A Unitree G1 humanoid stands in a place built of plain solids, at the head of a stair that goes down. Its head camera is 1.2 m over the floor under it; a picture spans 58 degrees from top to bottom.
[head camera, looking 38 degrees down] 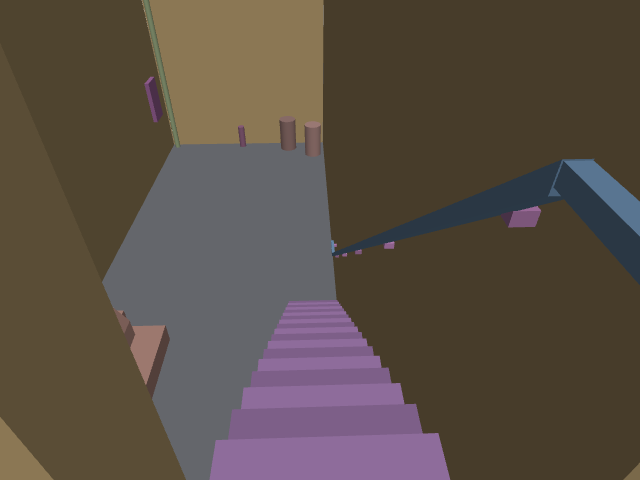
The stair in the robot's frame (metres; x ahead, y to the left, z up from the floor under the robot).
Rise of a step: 0.20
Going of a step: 0.23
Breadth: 0.74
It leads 2 degrees to the left of straight ahead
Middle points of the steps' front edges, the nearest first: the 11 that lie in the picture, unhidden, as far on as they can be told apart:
0.73 -0.03 -0.19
0.95 -0.02 -0.39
1.18 -0.01 -0.59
1.41 0.00 -0.79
1.64 0.00 -0.98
1.86 0.01 -1.18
2.09 0.02 -1.38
2.32 0.03 -1.58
2.55 0.03 -1.77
2.77 0.04 -1.97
3.00 0.05 -2.17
